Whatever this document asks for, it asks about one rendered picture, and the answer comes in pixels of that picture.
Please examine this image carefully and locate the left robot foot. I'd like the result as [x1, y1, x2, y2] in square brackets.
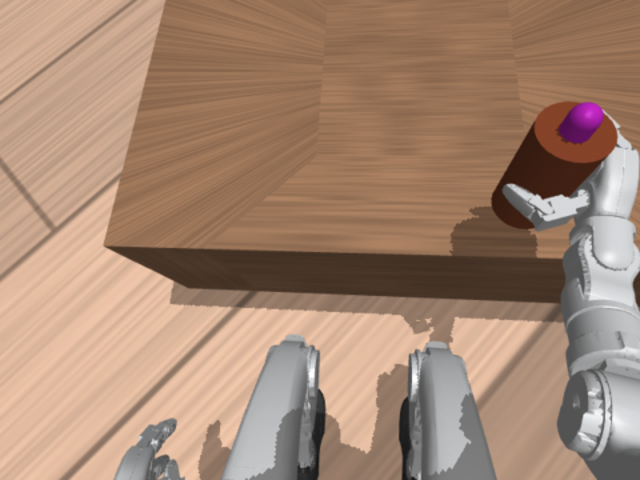
[297, 389, 326, 480]

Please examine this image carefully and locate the left robot hand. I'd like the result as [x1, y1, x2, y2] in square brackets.
[113, 418, 185, 480]

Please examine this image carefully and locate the right robot foot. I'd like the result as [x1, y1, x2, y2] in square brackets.
[399, 396, 417, 480]

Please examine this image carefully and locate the right robot hand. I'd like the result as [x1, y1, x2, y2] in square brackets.
[502, 108, 639, 231]

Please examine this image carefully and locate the right robot arm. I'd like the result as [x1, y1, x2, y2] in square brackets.
[557, 215, 640, 480]

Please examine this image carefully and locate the bottle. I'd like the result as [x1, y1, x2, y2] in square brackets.
[491, 102, 618, 229]

